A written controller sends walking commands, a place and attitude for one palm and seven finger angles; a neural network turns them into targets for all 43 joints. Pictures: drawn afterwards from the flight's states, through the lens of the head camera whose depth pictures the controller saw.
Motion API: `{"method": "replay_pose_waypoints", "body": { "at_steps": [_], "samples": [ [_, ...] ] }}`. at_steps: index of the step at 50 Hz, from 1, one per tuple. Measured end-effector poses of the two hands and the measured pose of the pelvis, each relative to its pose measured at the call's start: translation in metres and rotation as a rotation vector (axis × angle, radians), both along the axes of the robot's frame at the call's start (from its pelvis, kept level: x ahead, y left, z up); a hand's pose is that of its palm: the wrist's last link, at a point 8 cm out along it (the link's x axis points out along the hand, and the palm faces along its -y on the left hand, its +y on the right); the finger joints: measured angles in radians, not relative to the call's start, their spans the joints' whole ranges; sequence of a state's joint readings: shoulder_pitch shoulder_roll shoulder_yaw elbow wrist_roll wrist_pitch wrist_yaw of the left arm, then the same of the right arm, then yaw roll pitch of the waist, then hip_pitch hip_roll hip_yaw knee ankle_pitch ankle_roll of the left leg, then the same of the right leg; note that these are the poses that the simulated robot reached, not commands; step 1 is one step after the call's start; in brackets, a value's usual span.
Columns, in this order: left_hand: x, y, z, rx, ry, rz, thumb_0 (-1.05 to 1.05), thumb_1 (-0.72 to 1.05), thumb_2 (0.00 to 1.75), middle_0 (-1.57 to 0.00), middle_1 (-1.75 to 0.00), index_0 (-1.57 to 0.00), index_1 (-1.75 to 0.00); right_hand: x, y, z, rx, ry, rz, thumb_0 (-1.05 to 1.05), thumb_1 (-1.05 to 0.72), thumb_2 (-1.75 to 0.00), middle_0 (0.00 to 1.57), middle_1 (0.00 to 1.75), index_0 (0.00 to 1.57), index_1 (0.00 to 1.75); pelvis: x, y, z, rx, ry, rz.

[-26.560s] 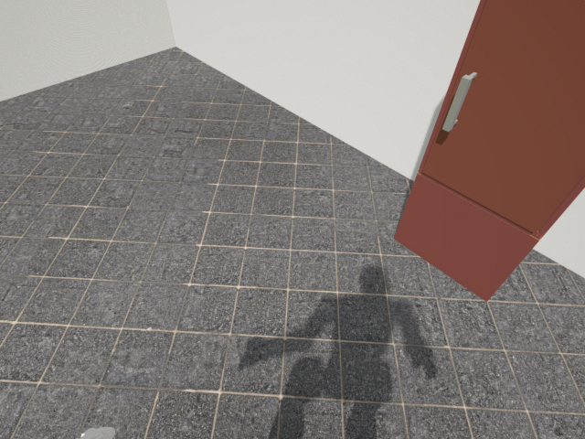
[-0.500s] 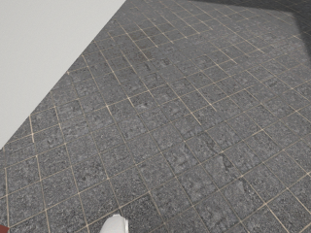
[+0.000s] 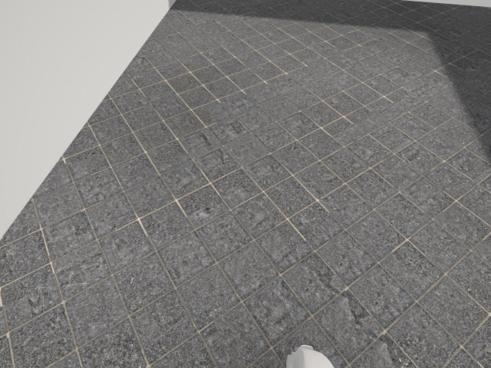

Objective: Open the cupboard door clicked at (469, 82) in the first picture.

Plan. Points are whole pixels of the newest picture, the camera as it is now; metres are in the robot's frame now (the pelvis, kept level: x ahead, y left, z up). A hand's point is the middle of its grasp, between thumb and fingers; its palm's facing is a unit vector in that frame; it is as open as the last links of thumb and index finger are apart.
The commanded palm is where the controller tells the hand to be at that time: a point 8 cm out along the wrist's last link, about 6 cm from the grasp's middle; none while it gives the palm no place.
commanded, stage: walk to a spot facing it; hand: left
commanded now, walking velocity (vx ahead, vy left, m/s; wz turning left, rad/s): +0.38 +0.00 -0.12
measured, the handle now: out of the picture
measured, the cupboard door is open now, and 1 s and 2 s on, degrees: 45 45 45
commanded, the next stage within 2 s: turn to face it in 0.32 s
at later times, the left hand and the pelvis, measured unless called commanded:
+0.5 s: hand (184, 327) +0.22 +0.14 -0.20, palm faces +0.13 -0.98 -0.15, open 7.3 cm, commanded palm none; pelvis +0.26 -0.03 -0.02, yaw +5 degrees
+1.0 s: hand (197, 228) +0.42 +0.14 -0.15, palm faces +0.34 -0.90 -0.28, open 7.4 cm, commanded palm none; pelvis +0.38 -0.08 -0.01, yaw +21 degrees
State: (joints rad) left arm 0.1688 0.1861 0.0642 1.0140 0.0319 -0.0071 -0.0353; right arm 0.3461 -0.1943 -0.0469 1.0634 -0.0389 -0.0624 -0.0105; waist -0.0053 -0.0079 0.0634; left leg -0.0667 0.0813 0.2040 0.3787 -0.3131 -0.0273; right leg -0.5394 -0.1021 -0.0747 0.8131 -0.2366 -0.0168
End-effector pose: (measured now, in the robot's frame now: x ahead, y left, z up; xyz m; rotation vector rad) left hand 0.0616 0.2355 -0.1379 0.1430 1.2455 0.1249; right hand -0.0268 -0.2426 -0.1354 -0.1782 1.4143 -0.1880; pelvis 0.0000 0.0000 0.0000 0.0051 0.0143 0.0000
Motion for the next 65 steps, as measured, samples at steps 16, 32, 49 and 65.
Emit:
{"method": "replay_pose_waypoints", "body": {
  "at_steps": [16,32,49,65],
  "samples": [
    [0.143,-0.048,-0.001,0.036,0.008,0.021,0.00,0.95,0.90,-0.20,-0.30,-0.20,-0.30,0.183,-0.037,-0.005,0.053,-0.020,-0.030,0.00,-0.91,-0.90,0.20,0.30,0.20,0.30,0.164,-0.051,0.001,-0.004,0.002,0.033],
    [0.221,-0.030,-0.027,-0.017,0.145,0.188,0.01,0.91,0.90,-0.20,-0.30,-0.20,-0.30,0.437,-0.003,-0.006,0.008,-0.224,0.211,0.00,-0.91,-0.90,0.20,0.30,0.20,0.30,0.304,-0.022,-0.014,-0.013,0.002,0.132],
    [0.342,-0.053,0.021,0.140,-0.138,0.293,0.01,0.91,0.90,-0.20,-0.30,-0.20,-0.30,0.542,-0.067,-0.019,0.047,-0.123,0.328,0.00,-0.91,-0.90,0.20,0.30,0.20,0.30,0.377,-0.082,-0.009,0.027,0.005,0.355],
    [0.232,-0.071,-0.022,0.055,0.114,0.607,0.01,0.90,0.90,-0.20,-0.30,-0.20,-0.30,0.677,0.018,0.002,0.047,-0.294,0.689,0.00,-0.90,-0.90,0.20,0.30,0.20,0.30,0.407,-0.073,-0.021,0.017,0.018,0.577]
  ]
}}
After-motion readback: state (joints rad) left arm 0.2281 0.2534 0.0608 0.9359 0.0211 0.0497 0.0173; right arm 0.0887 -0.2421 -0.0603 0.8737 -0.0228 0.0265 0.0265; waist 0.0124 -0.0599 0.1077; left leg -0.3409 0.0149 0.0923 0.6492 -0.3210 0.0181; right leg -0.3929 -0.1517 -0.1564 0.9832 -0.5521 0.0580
